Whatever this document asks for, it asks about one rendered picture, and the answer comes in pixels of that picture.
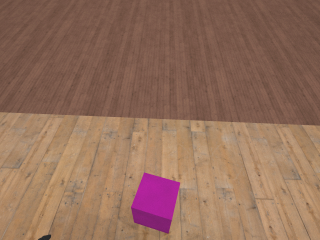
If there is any carton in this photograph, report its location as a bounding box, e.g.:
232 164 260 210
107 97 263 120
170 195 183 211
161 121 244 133
131 172 180 234

